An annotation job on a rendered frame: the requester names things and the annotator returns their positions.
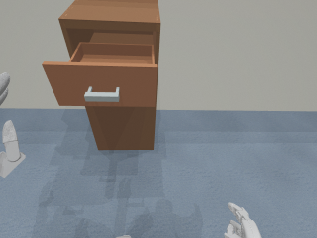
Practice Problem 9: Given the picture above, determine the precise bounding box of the right robot hand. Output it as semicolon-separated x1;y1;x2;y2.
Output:
224;202;262;238

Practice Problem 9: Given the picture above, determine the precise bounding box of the drawer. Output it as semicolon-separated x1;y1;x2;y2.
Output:
42;42;158;107

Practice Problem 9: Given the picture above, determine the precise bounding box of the cabinet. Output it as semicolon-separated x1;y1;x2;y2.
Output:
58;0;161;150

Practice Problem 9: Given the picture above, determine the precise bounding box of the left robot hand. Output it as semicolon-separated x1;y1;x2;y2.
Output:
0;72;26;178

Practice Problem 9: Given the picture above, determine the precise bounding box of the handle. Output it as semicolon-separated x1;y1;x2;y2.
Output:
84;86;120;102

